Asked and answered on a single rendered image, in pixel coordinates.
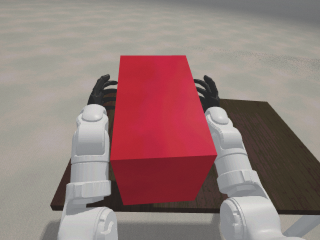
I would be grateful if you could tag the robot right forearm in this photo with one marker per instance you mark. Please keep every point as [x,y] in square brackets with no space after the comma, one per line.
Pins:
[235,175]

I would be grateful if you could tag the right robot hand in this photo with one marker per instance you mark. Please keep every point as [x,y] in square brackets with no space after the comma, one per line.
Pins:
[210,93]

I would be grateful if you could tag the left robot hand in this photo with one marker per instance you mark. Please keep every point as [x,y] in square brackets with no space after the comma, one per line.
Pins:
[98,92]

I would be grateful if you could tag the right robot upper arm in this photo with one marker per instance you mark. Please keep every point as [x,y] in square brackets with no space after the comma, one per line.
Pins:
[250,218]

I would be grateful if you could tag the carton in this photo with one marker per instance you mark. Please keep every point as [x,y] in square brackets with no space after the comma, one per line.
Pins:
[162,148]

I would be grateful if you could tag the table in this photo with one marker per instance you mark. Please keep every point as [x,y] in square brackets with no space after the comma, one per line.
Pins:
[287,170]

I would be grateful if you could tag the left robot upper arm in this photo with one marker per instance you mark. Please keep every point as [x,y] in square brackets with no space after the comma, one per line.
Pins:
[89,223]

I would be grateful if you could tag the robot left forearm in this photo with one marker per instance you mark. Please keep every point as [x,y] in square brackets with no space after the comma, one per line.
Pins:
[90,157]

